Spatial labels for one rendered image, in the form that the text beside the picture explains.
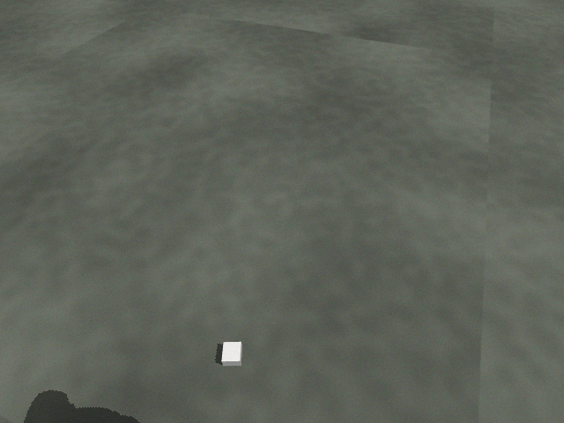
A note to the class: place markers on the small box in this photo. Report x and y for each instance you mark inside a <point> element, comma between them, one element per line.
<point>232,353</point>

